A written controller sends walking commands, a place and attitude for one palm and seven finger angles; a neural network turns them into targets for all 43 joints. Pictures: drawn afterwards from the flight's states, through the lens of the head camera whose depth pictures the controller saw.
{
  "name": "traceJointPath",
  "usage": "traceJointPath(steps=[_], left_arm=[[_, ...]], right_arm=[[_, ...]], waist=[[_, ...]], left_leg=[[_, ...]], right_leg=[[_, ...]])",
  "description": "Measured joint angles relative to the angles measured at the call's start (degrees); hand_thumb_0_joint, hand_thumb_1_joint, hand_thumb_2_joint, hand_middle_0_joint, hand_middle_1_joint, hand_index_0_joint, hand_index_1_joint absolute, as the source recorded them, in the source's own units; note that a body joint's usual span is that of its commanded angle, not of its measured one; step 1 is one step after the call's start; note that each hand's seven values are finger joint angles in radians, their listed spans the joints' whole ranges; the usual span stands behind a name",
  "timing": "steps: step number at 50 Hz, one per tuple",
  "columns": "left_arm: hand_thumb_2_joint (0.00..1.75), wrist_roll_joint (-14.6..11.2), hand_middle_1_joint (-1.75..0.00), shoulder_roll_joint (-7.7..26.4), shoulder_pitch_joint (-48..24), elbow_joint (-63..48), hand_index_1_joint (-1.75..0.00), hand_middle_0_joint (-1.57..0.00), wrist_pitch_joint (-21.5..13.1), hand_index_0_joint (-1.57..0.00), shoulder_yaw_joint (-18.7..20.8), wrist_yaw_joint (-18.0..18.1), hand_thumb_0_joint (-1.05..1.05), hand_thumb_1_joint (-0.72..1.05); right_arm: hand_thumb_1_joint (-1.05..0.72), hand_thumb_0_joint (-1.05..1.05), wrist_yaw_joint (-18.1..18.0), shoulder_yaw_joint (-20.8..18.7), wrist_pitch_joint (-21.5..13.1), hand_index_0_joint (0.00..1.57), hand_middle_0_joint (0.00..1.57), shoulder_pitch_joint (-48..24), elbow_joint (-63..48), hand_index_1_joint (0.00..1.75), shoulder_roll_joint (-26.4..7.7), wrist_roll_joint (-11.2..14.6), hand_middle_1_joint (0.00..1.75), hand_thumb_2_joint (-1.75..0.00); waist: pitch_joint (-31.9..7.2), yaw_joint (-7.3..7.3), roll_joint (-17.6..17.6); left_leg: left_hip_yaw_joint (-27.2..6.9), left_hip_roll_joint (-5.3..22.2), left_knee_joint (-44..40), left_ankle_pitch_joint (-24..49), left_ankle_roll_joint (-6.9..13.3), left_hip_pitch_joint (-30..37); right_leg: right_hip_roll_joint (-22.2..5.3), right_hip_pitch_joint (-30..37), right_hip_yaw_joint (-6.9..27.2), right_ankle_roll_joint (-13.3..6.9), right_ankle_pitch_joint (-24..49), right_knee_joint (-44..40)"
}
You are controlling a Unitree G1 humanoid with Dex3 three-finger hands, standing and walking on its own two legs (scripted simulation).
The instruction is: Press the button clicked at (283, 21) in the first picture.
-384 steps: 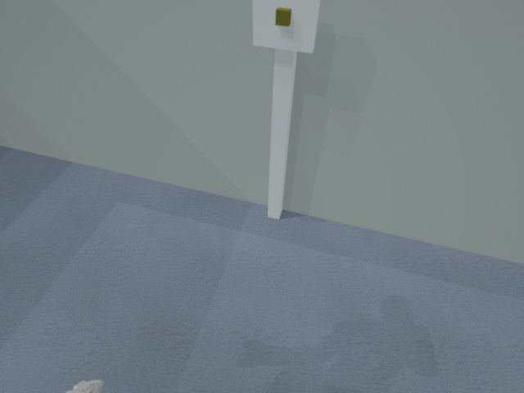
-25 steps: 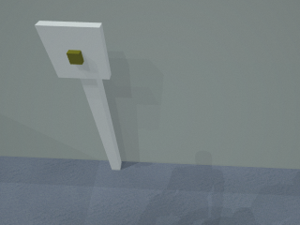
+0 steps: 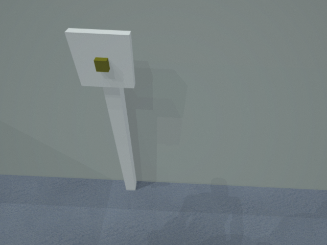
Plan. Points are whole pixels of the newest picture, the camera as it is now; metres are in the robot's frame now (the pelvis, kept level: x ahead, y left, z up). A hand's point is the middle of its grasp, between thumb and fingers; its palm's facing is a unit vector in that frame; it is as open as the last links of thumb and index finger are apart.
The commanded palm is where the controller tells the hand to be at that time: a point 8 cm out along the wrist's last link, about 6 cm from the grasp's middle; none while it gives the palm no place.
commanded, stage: shuffle to correct the standing spot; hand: left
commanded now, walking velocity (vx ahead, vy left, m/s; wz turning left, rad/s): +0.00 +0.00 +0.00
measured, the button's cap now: (102, 64) +0.57 +0.23 +0.16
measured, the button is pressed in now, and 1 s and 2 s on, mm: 0 0 0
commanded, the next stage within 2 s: come to a stop and stand still in 0.50 s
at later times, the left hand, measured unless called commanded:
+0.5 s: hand out of the picture +0.01 +0.18 -0.18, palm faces +0.02 -0.99 -0.13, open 7.4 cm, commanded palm none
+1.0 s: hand out of the picture +0.11 +0.23 -0.18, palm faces +0.00 -0.99 -0.17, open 7.4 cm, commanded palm none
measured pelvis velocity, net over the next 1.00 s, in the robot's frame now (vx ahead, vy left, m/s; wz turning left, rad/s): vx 0.11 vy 0.06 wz -0.04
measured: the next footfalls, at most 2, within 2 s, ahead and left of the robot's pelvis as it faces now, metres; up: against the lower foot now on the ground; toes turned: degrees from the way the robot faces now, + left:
left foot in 0.78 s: +0.15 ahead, +0.14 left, +0.00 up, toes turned +1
right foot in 1.16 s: +0.10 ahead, -0.08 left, +0.00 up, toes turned -3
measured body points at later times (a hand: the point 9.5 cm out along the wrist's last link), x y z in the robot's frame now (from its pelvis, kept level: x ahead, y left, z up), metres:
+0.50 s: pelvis +0.05 +0.02 -0.01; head +0.05 +0.04 +0.44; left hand +0.01 +0.23 -0.17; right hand +0.01 -0.19 -0.16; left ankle +0.02 +0.10 -0.74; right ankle +0.03 -0.09 -0.72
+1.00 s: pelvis +0.11 +0.06 +0.00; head +0.15 +0.08 +0.45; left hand +0.11 +0.28 -0.17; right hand +0.16 -0.18 -0.14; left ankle +0.15 +0.15 -0.74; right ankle +0.05 -0.07 -0.71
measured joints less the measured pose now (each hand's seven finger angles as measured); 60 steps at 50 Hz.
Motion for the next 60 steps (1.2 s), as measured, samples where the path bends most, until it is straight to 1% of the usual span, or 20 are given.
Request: traceJointPath(steps=[7, 12, 18, 21, 24, 26, 27, 28, 29, 32, 34, 36, 39, 41, 44, 49, 53, 55, 58, 60], left_arm=[[0.9, 0.08, -0.3, -0.88, 1.34, 0.77, -0.3, -0.2, 0.01, -0.19, -0.29, -0.17, 0.0, 0.91], [0.9, 0.29, -0.3, -1.88, 3.26, 1.04, -0.3, -0.2, -0.01, -0.19, 0.04, -0.5, 0.0, 0.91], [0.9, 0.23, -0.3, -2.37, 5.39, 1.78, -0.3, -0.2, 0.02, -0.2, 0.91, -0.59, 0.0, 0.91], [0.9, 0.44, -0.3, -2.33, 5.59, 2.5, -0.3, -0.2, 0.28, -0.19, 0.95, -0.74, 0.0, 0.91], [0.9, 0.51, -0.3, -2.53, 4.64, 2.69, -0.3, -0.2, 0.02, -0.19, 0.68, -0.97, 0.0, 0.91], [0.9, 0.36, -0.3, -2.75, 3.46, 2.24, -0.3, -0.2, -0.49, -0.19, 0.75, -1.13, 0.0, 0.91], [0.9, 0.29, -0.3, -2.83, 2.9, 1.79, -0.3, -0.2, -0.9, -0.19, 0.85, -1.19, 0.0, 0.91], [0.9, 0.23, -0.3, -2.79, 2.5, 1.16, -0.3, -0.2, -1.5, -0.19, 0.96, -1.22, 0.0, 0.91], [0.9, 0.2, -0.3, -3.03, 1.91, 0.78, -0.3, -0.2, -2.11, -0.19, 1.09, -1.14, 0.0, 0.91], [0.9, 0.22, -0.3, -3.44, 1.01, -0.21, -0.3, -0.2, -3.62, -0.19, 1.5, -0.79, 0.0, 0.91], [0.9, 0.49, -0.3, -3.52, 1.1, -0.59, -0.3, -0.2, -3.67, -0.19, 1.65, -0.19, 0.0, 0.91], [0.9, 0.67, -0.3, -3.4, 1.25, -0.41, -0.3, -0.2, -2.95, -0.19, 1.52, 0.14, 0.0, 0.91], [0.9, 0.17, -0.3, -3.74, 1.33, 0.36, -0.3, -0.2, -1.63, -0.19, 0.9, 0.12, 0.0, 0.91], [0.9, -0.12, -0.3, -3.64, 0.96, 1.05, -0.3, -0.2, -0.41, -0.19, 0.81, 0.21, 0.0, 0.91], [0.9, -0.3, -0.3, -2.74, 0.2, 1.33, -0.3, -0.2, 0.85, -0.19, 0.78, 0.41, 0.0, 0.91], [0.9, -0.15, -0.3, -1.2, -2.05, -0.07, -0.3, -0.2, 2.13, -0.19, 1.17, 0.01, 0.0, 0.91], [0.9, 0.09, -0.3, -0.09, -4.07, -1.9, -0.3, -0.2, 2.93, -0.19, 2.09, -0.27, 0.0, 0.91], [0.9, 0.09, -0.3, 0.15, -4.92, -2.8, -0.3, -0.2, 2.82, -0.19, 2.34, -0.3, 0.0, 0.91], [0.9, 0.27, -0.3, 0.49, -5.02, -4.21, -0.3, -0.2, 1.67, -0.19, 2.26, -0.21, 0.0, 0.91], [0.9, 0.43, -0.3, -0.08, -5.11, -3.92, -0.29, -0.2, 1.08, -0.19, 1.77, 0.06, 0.0, 0.91]], right_arm=[[-0.91, 0.01, 0.24, 0.28, 0.22, 0.2, 0.2, 0.1, 0.79, 0.3, 0.35, 0.01, 0.3, -0.9], [-0.91, 0.01, 0.52, 0.01, 0.88, 0.2, 0.2, 1.3, 1.24, 0.3, 0.51, -0.28, 0.3, -0.9], [-0.91, 0.01, 0.55, -0.38, 0.46, 0.2, 0.2, 2.7, 1.82, 0.3, 0.92, -0.28, 0.3, -0.9], [-0.91, 0.01, 0.29, -0.32, -0.65, 0.2, 0.2, 3.38, 1.78, 0.3, 1.35, -0.19, 0.3, -0.9], [-0.91, 0.01, -0.2, -0.24, -1.57, 0.2, 0.2, 3.75, 1.8, 0.3, 1.74, -0.17, 0.3, -0.9], [-0.91, 0.01, -0.33, -0.1, -1.88, 0.2, 0.2, 3.95, 2.04, 0.3, 2.01, -0.13, 0.3, -0.9], [-0.91, 0.0, -0.37, -0.02, -1.9, 0.2, 0.2, 4.13, 2.21, 0.3, 2.15, -0.01, 0.3, -0.9], [-0.91, 0.0, -0.36, 0.04, -1.89, 0.2, 0.2, 4.41, 2.3, 0.3, 2.33, 0.15, 0.3, -0.9], [-0.91, 0.0, -0.29, 0.01, -1.8, 0.2, 0.2, 4.51, 2.52, 0.3, 2.28, 0.32, 0.3, -0.9], [-0.91, 0.01, 0.25, -0.51, -0.58, 0.2, 0.2, 3.57, 3.59, 0.3, 2.32, 0.13, 0.3, -0.9], [-0.91, 0.01, 0.55, -0.9, 0.08, 0.2, 0.2, 1.88, 3.43, 0.3, 2.32, 0.08, 0.3, -0.9], [-0.91, 0.01, 0.35, -0.99, 0.42, 0.2, 0.2, -0.18, 2.57, 0.3, 2.26, 0.01, 0.3, -0.9], [-0.94, 0.04, -0.16, -1.14, -0.2, 0.2, 0.2, -1.63, 1.81, 0.3, 0.29, 0.12, 0.3, -0.9], [-0.95, 0.04, -0.37, -1.2, -0.52, 0.2, 0.2, -2.58, 1.74, 0.3, -0.19, 0.22, 0.3, -0.9], [-0.95, 0.03, -1.04, -1.02, -0.44, 0.2, 0.2, -4.2, 1.13, 0.3, 0.24, 0.37, 0.3, -0.9], [-0.94, 0.02, -1.8, -1.65, -0.33, 0.2, 0.2, -7.69, -1.24, 0.3, 0.36, 0.36, 0.3, -0.9], [-0.93, 0.01, -1.6, -2.29, 0.29, 0.2, 0.2, -9.44, -2.63, 0.3, -0.03, -0.1, 0.3, -0.9], [-0.92, 0.01, -1.31, -2.57, 0.68, 0.21, 0.2, -9.58, -2.79, 0.3, -0.4, -0.32, 0.3, -0.9], [-0.92, 0.01, -0.69, -2.83, 1.37, 0.2, 0.2, -8.63, -2.69, 0.3, -0.7, -0.19, 0.3, -0.9], [-0.92, 0.01, -0.45, -3.19, 2.21, 0.2, 0.2, -8.21, -2.21, 0.3, -1.09, 0.17, 0.3, -0.9]], waist=[[0.59, 0.1, -0.11], [0.25, 0.37, -0.13], [0.3, 0.76, -1.17], [0.31, 0.56, -1.95], [0.96, 0.34, -1.5], [1.6, 0.04, -0.85], [1.84, -0.02, -0.57], [1.94, -0.01, -0.62], [2.13, 0.07, 0.05], [1.96, 0.45, 1.14], [1.98, 0.73, 0.75], [2.23, 0.56, -0.14], [3.01, 0.45, 0.39], [3.42, 0.58, -0.09], [3.49, 1.18, -2.07], [5.09, 0.84, -1.96], [5.53, 0.18, -0.37], [5.25, 0.0, 0.48], [3.97, 0.02, 0.69], [3.75, -0.27, 1.85]], left_leg=[[0.06, -0.13, -0.23, 0.16, 0.15, -0.04], [-0.27, -0.08, 2.74, -2.99, 0.34, -1.03], [-0.27, -0.28, 5.89, -5.1, 0.89, -1.01], [0.44, -1.01, 5.4, -6.29, 1.66, 0.04], [1.38, -1.18, 3.73, -6.44, 2.22, 1.7], [1.6, -1.24, 2.76, -6.49, 2.29, 2.73], [1.61, -1.33, 2.85, -6.8, 2.19, 2.99], [1.68, -1.68, 3.65, -7.46, 2.05, 2.84], [1.38, -1.52, 5.46, -8.49, 1.94, 2.24], [1.31, -0.66, 18.86, -14.66, 1.01, -3.32], [1.51, 0.08, 24.5, -15.16, 0.37, -7.1], [1.75, 0.92, 20.44, -12.67, -0.35, -8.24], [1.14, 2.62, 5.99, 1.27, -1.09, -5.57], [1.7, 2.41, 6.18, 0.06, 0.17, -4.81], [3.48, 1.36, 4.62, -1.52, 1.37, -3.83], [4.98, 1.44, 0.43, 1.32, 1.94, -3.39], [5.25, 2.48, -0.77, 3.0, 1.47, -4.25], [5.12, 2.72, -0.7, 3.54, 1.06, -4.87], [4.91, 2.25, 1.8, 3.12, 0.15, -6.71], [3.61, 2.44, 4.47, -0.06, -0.7, -7.59]], right_leg=[[-0.08, -0.04, 0.09, -0.08, 0.04, -0.23], [0.17, -0.5, 0.3, -0.61, -2.18, 1.66], [-0.17, -0.03, 0.37, -0.12, -4.71, 4.08], [-0.51, -0.52, 1.35, -1.68, -7.59, 6.52], [0.28, -2.73, 1.11, -2.91, -12.26, 11.95], [1.01, -3.05, 0.18, -3.24, -12.34, 11.15], [1.36, -2.45, -0.28, -3.37, -10.27, 8.59], [1.44, -1.66, -0.16, -3.76, -7.3, 5.61], [1.54, -1.52, -0.38, -3.35, -5.1, 5.39], [1.47, -0.14, -1.77, -2.13, -6.11, 5.29], [1.15, 1.93, -2.03, -1.63, -5.85, 2.75], [0.57, 3.7, -1.86, -0.86, -5.14, 0.61], [0.72, 4.94, -1.72, 0.57, -6.42, 1.49], [0.3, 5.17, -1.09, 1.45, -7.95, 2.95], [-0.71, 4.58, 0.69, 0.8, -7.97, 3.14], [0.54, -1.34, 2.55, 0.25, -14.93, 13.96], [1.8, -5.45, 2.6, 0.21, -15.85, 19.94], [1.8, -5.19, 2.31, -0.04, -14.41, 17.29], [1.1, -1.07, 2.58, -0.56, -7.19, 5.07], [1.55, -0.82, 2.08, -1.1, -5.72, 4.78]])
